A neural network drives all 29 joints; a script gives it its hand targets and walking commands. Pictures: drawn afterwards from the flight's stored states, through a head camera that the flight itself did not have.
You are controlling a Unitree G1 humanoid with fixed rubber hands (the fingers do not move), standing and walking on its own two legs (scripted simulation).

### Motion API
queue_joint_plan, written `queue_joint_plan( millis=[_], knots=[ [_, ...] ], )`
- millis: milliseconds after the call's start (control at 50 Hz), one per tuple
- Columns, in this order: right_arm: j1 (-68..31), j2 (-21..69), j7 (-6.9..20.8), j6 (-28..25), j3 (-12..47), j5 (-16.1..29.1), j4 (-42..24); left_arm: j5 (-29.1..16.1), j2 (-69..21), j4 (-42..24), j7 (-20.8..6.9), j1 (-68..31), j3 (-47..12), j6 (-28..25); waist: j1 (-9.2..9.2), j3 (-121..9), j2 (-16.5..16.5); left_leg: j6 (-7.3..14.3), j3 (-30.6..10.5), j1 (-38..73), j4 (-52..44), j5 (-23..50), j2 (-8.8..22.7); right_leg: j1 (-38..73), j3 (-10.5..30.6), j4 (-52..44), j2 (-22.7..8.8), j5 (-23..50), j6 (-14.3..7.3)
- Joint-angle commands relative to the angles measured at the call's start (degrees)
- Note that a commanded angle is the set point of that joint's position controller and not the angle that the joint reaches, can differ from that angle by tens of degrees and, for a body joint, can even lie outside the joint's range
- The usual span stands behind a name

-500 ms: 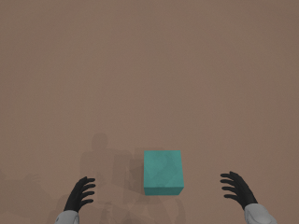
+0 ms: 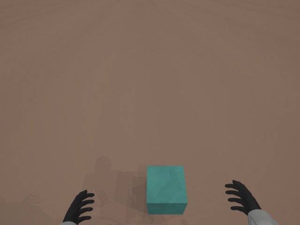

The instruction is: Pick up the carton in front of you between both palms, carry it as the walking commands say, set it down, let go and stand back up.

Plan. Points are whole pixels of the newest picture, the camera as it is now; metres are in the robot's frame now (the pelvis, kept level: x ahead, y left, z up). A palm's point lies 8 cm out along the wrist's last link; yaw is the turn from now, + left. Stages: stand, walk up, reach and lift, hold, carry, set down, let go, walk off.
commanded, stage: stand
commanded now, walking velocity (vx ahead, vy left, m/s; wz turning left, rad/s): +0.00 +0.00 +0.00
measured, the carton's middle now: (165, 190) +0.40 -0.05 -0.65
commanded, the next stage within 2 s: none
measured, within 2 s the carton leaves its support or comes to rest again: neither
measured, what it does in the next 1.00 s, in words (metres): stands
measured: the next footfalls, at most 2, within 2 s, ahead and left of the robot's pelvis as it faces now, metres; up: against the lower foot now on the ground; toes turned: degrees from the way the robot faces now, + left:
none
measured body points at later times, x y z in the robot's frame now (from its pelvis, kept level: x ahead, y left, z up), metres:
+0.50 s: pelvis +0.01 -0.01 +0.00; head +0.02 -0.01 +0.45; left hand +0.14 +0.29 -0.10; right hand +0.16 -0.30 -0.10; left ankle -0.03 +0.11 -0.74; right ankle -0.01 -0.12 -0.74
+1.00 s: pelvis +0.00 -0.01 +0.01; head -0.01 -0.01 +0.45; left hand +0.11 +0.30 -0.10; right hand +0.12 -0.31 -0.10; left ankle -0.03 +0.11 -0.74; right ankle -0.01 -0.12 -0.74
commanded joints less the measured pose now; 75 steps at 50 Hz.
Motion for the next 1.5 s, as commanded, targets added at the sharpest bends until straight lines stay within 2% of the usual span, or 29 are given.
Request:
queue_joint_plan(
  millis=[0,40,120,180,480,1060,1480],
  knots=[
    [-1.9,-10.2,-2.7,-4.6,-3.1,-0.4,1.1,1.2,11.6,1.6,2.8,-1.9,3.3,-3.2,-0.28,-4.8,-0.3,-1.9,-1.4,-6.0,-1.6,6.9,3.1,-4.9,1.6,-2.9,-3.9,7.9,0.8],
    [-2.6,-9.8,-2.5,-6.1,-2.6,-0.5,2.9,1.3,10.9,3.1,2.9,-3.0,2.9,-3.9,0.0,-4.8,-0.4,-1.5,-2.3,-6.5,-2.0,4.5,3.5,-5.8,2.2,-3.4,-4.2,4.5,0.4],
    [-3.2,-11.2,-2.2,-7.5,-2.5,-0.7,5.9,1.1,11.7,6.3,2.6,-3.7,2.6,-4.9,0.13,-7.4,0.2,-1.3,-3.2,-5.3,-1.4,11.7,4.4,-4.3,2.4,-2.1,-4.5,11.4,0.0],
    [-2.9,-12.3,-2.5,-8.0,-2.6,-0.7,7.6,1.0,12.6,8.3,2.8,-3.5,2.6,-5.4,0.2,-8.3,-0.2,-1.2,-3.6,-4.6,-1.2,14.5,4.8,-3.0,2.6,-1.7,-4.8,14.6,0.0],
    [-2.3,-15.0,-3.4,-9.2,-1.8,-0.3,14.2,0.7,15.2,15.6,3.2,-4.3,2.4,-6.4,0.36,-7.5,-0.5,-0.4,-4.7,-3.6,-2.6,19.1,5.7,0.0,3.5,-2.6,-5.9,19.1,-0.6],
    [-4.2,-17.3,-3.2,-10.0,-0.1,0.2,23.1,-0.1,17.3,23.5,2.6,-6.2,1.2,-6.7,0.47,-4.5,-0.5,0.2,-5.8,-2.8,-8.4,12.9,6.8,0.6,4.7,-7.5,-7.2,12.2,-1.1],
    [-5.2,-18.3,-2.9,-10.1,0.4,0.5,27.6,-0.4,18.6,27.6,2.4,-7.1,0.5,-6.9,0.52,-4.3,-0.5,0.4,-6.2,-2.6,-10.1,11.9,7.2,0.8,5.1,-9.2,-7.7,11.1,-1.2]
  ],
)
